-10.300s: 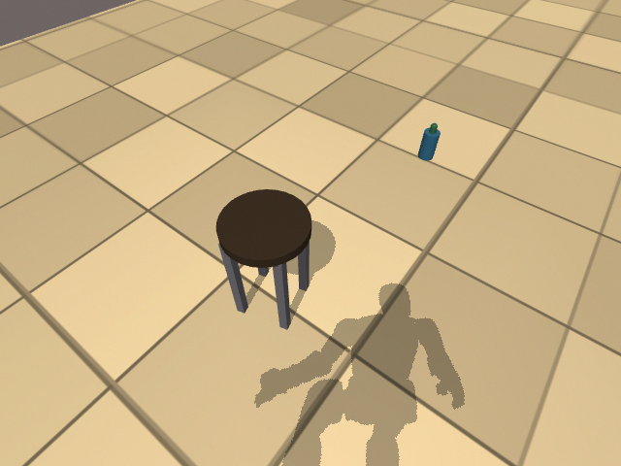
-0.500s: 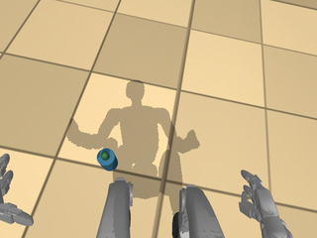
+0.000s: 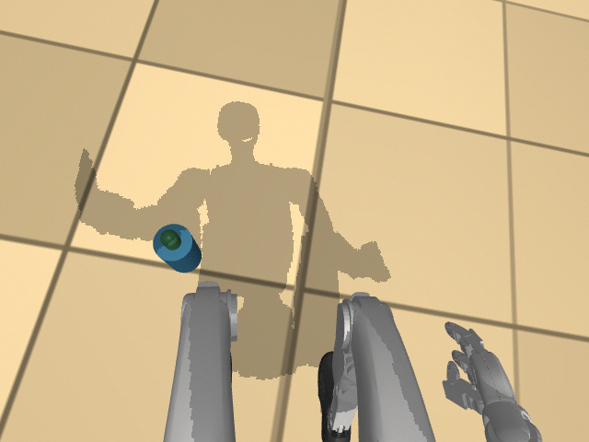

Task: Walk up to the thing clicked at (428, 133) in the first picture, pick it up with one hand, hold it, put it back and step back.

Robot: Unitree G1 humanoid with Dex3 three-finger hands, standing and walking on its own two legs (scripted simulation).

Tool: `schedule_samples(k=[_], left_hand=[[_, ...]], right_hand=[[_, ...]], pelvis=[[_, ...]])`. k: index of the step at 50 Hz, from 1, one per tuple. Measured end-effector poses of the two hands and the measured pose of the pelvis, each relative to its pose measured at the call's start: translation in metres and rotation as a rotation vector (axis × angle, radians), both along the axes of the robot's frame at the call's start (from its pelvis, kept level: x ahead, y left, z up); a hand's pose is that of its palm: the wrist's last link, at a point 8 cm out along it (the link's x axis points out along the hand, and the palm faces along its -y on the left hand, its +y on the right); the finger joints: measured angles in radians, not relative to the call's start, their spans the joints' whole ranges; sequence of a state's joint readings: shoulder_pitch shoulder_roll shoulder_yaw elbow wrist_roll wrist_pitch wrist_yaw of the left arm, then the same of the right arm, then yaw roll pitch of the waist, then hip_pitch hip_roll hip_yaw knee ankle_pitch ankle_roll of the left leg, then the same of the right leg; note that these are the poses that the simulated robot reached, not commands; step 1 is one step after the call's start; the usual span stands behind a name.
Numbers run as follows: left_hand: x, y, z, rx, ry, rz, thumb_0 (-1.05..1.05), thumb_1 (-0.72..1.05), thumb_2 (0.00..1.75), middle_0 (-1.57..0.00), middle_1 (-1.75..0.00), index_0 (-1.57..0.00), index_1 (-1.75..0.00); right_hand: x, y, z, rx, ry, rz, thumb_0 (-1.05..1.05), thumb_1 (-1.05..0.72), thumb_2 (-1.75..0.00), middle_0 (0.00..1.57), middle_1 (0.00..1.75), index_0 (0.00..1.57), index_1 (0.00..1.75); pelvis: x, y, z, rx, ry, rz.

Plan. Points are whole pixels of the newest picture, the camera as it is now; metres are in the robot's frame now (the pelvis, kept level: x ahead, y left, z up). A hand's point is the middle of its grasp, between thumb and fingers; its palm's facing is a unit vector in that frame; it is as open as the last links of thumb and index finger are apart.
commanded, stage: go down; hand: left
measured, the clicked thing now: (177, 247) +0.41 +0.25 -0.38
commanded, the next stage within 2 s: approach in 1.36 s
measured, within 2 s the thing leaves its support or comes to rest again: neither
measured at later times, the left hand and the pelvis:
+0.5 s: hand out of the picture +0.31 +0.43 -0.06, palm faces +0.26 -0.96 -0.12, open 17.6 cm; pelvis -0.01 +0.00 -0.05, yaw -1 degrees
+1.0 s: hand out of the picture +0.32 +0.43 -0.07, palm faces +0.26 -0.96 -0.11, open 17.7 cm; pelvis -0.01 +0.00 -0.08, yaw -2 degrees
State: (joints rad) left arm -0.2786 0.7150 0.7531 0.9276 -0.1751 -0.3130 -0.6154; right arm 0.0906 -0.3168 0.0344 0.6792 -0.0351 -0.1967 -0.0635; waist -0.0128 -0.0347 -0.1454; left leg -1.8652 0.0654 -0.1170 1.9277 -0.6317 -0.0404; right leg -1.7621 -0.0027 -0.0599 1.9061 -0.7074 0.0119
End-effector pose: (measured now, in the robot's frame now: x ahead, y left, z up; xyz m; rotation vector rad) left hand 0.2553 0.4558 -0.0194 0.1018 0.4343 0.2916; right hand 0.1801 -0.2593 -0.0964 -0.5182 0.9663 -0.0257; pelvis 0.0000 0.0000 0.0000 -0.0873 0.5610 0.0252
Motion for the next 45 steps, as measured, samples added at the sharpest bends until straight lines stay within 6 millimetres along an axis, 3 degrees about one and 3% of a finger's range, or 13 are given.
schedule_samples(k=[6,25,45], left_hand=[[0.010,0.003,-0.011,-0.012,-0.044,-0.017,-0.02,-0.58,0.06,-0.04,-0.07,-0.05,-0.05],[0.017,0.017,-0.029,-0.006,-0.113,-0.014,-0.02,-0.60,0.09,-0.04,-0.09,-0.05,-0.08],[0.024,0.022,-0.038,-0.006,-0.150,-0.013,-0.02,-0.60,0.08,-0.04,-0.09,-0.05,-0.08]], right_hand=[[-0.004,-0.003,-0.011,-0.024,0.002,0.000,0.00,-0.89,-0.90,0.20,0.30,0.20,0.30],[-0.011,0.001,-0.047,-0.026,0.025,0.026,0.00,-0.89,-0.90,0.20,0.30,0.20,0.30],[-0.030,-0.006,-0.072,-0.033,0.084,0.018,0.00,-0.89,-0.90,0.20,0.30,0.20,0.30]], pelvis=[[-0.002,0.002,-0.016,-0.008,0.001,-0.009],[-0.009,0.003,-0.048,-0.015,0.000,-0.017],[-0.013,0.001,-0.070,-0.011,-0.008,-0.024]])
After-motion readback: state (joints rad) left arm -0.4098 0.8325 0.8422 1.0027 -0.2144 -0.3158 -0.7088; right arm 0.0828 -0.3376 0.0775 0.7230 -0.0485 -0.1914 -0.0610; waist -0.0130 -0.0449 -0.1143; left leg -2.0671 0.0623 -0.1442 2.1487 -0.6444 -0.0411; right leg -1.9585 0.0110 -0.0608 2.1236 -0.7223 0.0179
